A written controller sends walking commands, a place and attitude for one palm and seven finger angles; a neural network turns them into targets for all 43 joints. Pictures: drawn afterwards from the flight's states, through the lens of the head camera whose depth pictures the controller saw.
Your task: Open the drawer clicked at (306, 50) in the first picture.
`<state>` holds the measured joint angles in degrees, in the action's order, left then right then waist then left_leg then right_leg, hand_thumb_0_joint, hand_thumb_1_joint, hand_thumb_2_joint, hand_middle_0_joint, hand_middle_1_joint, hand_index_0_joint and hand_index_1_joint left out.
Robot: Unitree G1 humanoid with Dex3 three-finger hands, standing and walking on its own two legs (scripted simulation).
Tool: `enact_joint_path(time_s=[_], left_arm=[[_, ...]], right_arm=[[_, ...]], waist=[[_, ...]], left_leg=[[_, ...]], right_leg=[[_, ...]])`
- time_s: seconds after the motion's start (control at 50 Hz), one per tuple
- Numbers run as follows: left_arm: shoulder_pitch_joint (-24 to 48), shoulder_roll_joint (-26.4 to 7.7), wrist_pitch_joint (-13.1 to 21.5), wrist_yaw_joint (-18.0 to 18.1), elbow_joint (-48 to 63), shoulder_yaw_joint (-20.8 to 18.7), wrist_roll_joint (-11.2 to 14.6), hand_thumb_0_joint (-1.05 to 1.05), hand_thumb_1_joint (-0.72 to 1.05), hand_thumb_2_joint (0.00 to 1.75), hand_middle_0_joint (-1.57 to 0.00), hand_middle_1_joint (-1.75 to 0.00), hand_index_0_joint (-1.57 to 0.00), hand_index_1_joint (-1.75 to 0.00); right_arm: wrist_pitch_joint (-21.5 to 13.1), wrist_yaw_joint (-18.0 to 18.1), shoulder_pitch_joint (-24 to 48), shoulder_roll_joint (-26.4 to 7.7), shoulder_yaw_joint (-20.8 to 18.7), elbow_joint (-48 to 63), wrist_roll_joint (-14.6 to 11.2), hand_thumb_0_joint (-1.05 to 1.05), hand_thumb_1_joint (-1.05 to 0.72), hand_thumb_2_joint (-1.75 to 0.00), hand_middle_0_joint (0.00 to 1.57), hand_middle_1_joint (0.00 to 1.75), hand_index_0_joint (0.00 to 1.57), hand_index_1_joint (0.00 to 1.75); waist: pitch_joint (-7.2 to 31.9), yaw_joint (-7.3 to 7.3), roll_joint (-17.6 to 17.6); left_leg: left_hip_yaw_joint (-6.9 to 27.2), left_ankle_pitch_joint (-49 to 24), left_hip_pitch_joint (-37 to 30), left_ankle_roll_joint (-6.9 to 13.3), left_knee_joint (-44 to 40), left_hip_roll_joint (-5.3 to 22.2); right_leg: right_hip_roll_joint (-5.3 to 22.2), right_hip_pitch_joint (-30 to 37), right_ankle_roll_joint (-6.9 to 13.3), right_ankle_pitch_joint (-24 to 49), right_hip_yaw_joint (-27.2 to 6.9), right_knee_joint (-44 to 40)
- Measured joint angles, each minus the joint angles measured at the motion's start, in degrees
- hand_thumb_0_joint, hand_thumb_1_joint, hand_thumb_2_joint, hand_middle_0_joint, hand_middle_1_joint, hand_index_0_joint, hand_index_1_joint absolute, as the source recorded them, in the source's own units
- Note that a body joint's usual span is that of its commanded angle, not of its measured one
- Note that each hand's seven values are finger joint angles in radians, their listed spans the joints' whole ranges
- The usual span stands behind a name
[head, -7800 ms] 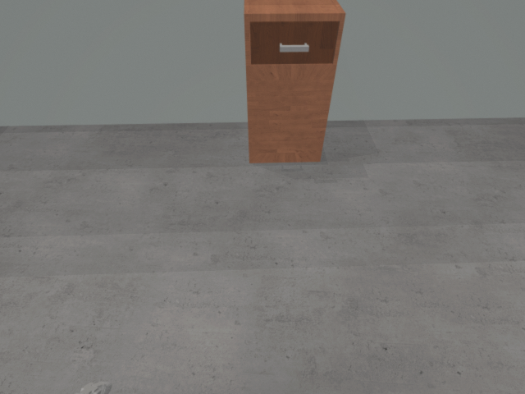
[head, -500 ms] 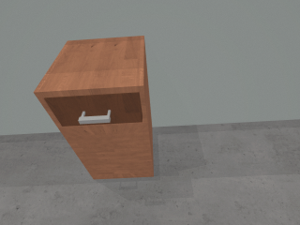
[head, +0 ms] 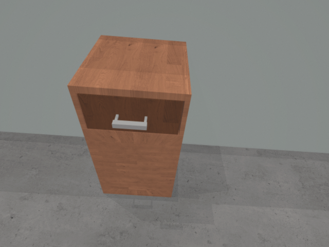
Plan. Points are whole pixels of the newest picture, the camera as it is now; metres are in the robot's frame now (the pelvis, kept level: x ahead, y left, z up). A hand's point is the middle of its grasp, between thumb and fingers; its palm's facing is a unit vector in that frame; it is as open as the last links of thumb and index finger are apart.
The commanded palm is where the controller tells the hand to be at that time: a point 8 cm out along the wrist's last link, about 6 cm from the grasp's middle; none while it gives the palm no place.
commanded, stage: look again from close up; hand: left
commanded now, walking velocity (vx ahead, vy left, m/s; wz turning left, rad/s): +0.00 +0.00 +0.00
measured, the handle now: (130, 121) +0.56 +0.18 -0.07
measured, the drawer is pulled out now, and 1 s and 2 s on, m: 0.00 0.00 0.00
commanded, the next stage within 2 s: shuffle to correct the standing spot in 0.24 s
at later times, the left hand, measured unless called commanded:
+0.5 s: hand out of the picture -0.07 +0.20 -0.16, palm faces +0.00 -0.98 -0.20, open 7.4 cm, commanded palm none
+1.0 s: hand out of the picture -0.04 +0.15 -0.16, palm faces +0.11 -0.98 -0.14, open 7.4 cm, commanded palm none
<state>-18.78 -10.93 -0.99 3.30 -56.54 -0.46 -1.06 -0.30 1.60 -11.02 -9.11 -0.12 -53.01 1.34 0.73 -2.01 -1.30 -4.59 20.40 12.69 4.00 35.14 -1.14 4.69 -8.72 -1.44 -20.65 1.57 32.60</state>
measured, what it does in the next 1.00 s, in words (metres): lifts its right foot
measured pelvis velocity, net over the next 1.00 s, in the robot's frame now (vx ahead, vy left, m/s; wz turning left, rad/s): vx -0.02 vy -0.01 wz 0.05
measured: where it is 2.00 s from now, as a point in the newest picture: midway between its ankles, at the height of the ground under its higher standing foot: outside the picture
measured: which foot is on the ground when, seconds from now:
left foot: down 0.00-1.00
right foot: down 0.00-0.82, up 0.84-1.00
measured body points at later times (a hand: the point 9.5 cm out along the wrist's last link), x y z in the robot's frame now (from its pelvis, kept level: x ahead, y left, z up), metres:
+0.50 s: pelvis -0.05 +0.02 +0.01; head -0.07 +0.02 +0.46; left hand -0.07 +0.25 -0.15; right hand -0.10 -0.22 -0.15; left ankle -0.01 +0.07 -0.73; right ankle -0.05 -0.16 -0.72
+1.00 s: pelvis -0.02 -0.01 +0.01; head -0.03 -0.01 +0.46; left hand -0.05 +0.20 -0.15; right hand -0.02 -0.22 -0.15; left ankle -0.03 +0.10 -0.73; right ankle +0.01 -0.13 -0.67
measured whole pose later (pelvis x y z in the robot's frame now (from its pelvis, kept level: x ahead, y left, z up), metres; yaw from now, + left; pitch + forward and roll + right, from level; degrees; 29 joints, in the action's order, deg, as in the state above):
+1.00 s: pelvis -0.02 -0.01 +0.01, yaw +3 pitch +0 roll +0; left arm -21.1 -6.6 -1.2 -0.6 -60.2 -2.9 -2.3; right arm -2.2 2.1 -21.8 -7.1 -1.7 -60.3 2.1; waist 2.3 0.5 -0.3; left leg -6.9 14.3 11.5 1.7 25.7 1.1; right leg 4.8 -28.2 -0.6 -15.3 3.5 55.2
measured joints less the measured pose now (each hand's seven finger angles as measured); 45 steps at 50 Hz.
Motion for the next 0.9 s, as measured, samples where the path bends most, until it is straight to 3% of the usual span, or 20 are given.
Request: enact_joint_path(time_s=[0.16,0.3,0.4,0.46,0.56,0.62,0.7,0.74,0.82,0.86,0.9], left_arm=[[1.1,-0.4,-1.2,-0.9,1.1,0.4,-0.1,0.00,0.91,0.90,-0.20,-0.30,-0.20,-0.30],[-0.3,-0.2,-1.5,-1.2,-0.3,-0.1,-0.2,0.00,0.91,0.90,-0.20,-0.30,-0.20,-0.30],[-1.8,0.3,-1.2,-1.2,-2.2,-0.1,-0.2,0.00,0.91,0.90,-0.20,-0.30,-0.19,-0.30],[-2.8,0.9,-1.3,-1.5,-3.4,-0.1,-0.5,0.00,0.91,0.90,-0.20,-0.30,-0.19,-0.30],[-4.7,2.6,-1.6,-2.4,-4.2,-0.6,-0.7,0.00,0.91,0.90,-0.20,-0.30,-0.19,-0.30],[-5.9,3.7,-0.8,-2.3,-3.9,-0.9,-0.6,0.00,0.91,0.90,-0.20,-0.30,-0.20,-0.30],[-7.2,4.8,0.5,-1.2,-4.6,-1.4,-0.2,0.00,0.90,0.90,-0.20,-0.30,-0.20,-0.30],[-7.6,5.3,0.7,-1.3,-5.6,-1.3,-0.5,0.00,0.90,0.90,-0.20,-0.30,-0.20,-0.30],[-7.7,5.9,0.4,-2.0,-6.1,-1.2,-0.5,0.00,0.90,0.90,-0.20,-0.30,-0.20,-0.30],[-6.8,5.9,-0.5,-2.7,-6.1,-1.4,-0.5,0.00,0.90,0.90,-0.20,-0.30,-0.20,-0.30],[-5.7,5.5,-1.2,-3.5,-5.6,-1.8,-0.9,0.00,0.90,0.90,-0.20,-0.30,-0.20,-0.30]], right_arm=[[0.4,-0.3,-2.4,0.2,0.6,-0.3,0.1,0.01,-0.91,-0.90,0.20,0.30,0.20,0.30],[0.9,-0.1,-6.7,-1.7,-0.7,-3.7,-0.1,0.00,-0.93,-0.90,0.20,0.30,0.20,0.30],[1.4,-0.3,-9.7,-1.9,-0.9,-7.2,-0.2,0.01,-0.92,-0.90,0.20,0.30,0.20,0.30],[1.8,-0.3,-11.2,-1.5,-1.1,-8.8,-0.1,0.01,-0.92,-0.90,0.20,0.30,0.20,0.30],[2.6,-0.2,-12.3,-1.0,-1.6,-10.0,0.2,0.01,-0.91,-0.90,0.20,0.30,0.20,0.30],[3.1,-0.2,-12.6,-0.9,-1.9,-10.2,0.2,0.01,-0.91,-0.90,0.20,0.30,0.20,0.30],[3.1,-0.9,-11.1,-0.5,-2.5,-9.1,0.2,0.01,-0.91,-0.90,0.20,0.30,0.20,0.30],[2.4,-1.2,-10.4,-0.5,-2.8,-7.9,0.1,0.01,-0.91,-0.90,0.20,0.30,0.20,0.30],[0.0,-0.9,-9.9,-0.4,-2.6,-5.4,0.1,0.01,-0.91,-0.90,0.20,0.30,0.20,0.30],[-1.0,-0.3,-9.3,0.2,-2.6,-5.4,0.5,0.01,-0.91,-0.90,0.20,0.30,0.20,0.30],[-1.2,0.2,-9.2,1.0,-2.4,-5.6,0.7,0.01,-0.91,-0.90,0.20,0.30,0.20,0.30]], waist=[[0.0,0.62,0.2],[-0.8,1.90,0.2],[-0.9,2.51,0.5],[-0.4,3.06,1.0],[0.5,3.36,2.5],[1.2,2.74,3.4],[1.3,1.52,2.5],[1.5,1.83,2.3],[2.0,2.34,2.1],[1.7,2.52,1.1],[1.6,2.36,0.2]], left_leg=[[-3.0,-3.1,0.1,2.1,-3.3,-1.8],[-4.3,-6.9,-0.3,2.5,-7.9,-2.8],[-3.9,-8.6,-0.7,2.1,-9.8,-2.6],[-2.9,-9.1,-0.7,1.8,-10.2,-2.3],[-1.0,-9.0,0.0,0.9,-10.0,-1.2],[1.1,-2.1,2.4,-0.6,-5.6,-0.9],[1.1,2.6,10.0,-1.4,13.5,0.8],[0.8,3.6,10.2,-1.5,14.0,2.1],[0.3,1.9,4.4,-2.2,0.1,3.9],[-0.4,-1.9,5.2,-1.9,0.7,3.2],[-1.9,-2.8,3.8,-1.6,-0.7,2.7]], right_leg=[[1.7,-1.8,0.4,2.4,-2.8,-1.4],[2.4,-2.9,0.8,5.0,-4.0,-3.7],[2.1,-2.4,0.5,6.1,-3.7,-5.3],[1.3,-2.6,1.1,2.9,-3.2,-4.3],[-1.4,-2.0,1.9,1.4,0.0,-4.6],[-2.0,-1.3,1.3,3.3,1.4,-6.6],[-2.0,-0.9,1.3,8.0,2.9,-8.4],[-1.9,-0.7,0.8,7.3,3.7,-8.4],[-1.8,-3.4,0.6,2.6,4.8,-1.8],[-1.4,-8.1,1.4,-2.4,3.1,7.9],[-1.1,-13.4,1.8,-1.4,1.6,18.3]])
